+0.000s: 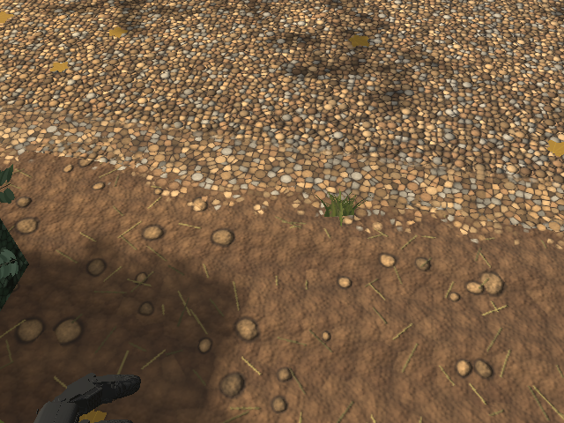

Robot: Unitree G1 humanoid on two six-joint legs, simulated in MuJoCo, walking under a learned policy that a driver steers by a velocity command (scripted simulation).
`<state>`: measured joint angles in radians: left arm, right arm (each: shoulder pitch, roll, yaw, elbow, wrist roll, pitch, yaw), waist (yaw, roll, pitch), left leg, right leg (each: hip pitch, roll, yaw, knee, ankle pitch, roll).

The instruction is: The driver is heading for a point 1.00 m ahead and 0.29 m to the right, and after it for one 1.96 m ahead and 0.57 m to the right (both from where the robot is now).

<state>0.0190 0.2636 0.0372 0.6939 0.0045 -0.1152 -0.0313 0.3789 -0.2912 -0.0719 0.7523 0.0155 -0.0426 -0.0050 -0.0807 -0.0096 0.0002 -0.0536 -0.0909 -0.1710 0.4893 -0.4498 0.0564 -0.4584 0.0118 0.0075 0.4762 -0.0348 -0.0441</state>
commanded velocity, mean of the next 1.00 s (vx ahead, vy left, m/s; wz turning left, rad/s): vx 0.50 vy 0.00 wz -0.14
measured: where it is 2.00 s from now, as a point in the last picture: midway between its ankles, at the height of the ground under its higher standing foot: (347, 231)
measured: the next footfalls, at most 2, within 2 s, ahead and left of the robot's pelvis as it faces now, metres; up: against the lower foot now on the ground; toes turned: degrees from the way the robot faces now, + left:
left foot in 0.52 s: +0.44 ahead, +0.13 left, +0.00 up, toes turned +1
right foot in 1.06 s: +0.69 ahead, -0.15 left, +0.00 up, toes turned -18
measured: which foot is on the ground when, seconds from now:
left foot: down 0.00-0.02, up 0.04-0.50, down 0.52-1.00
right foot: down 0.00-0.52, up 0.54-1.00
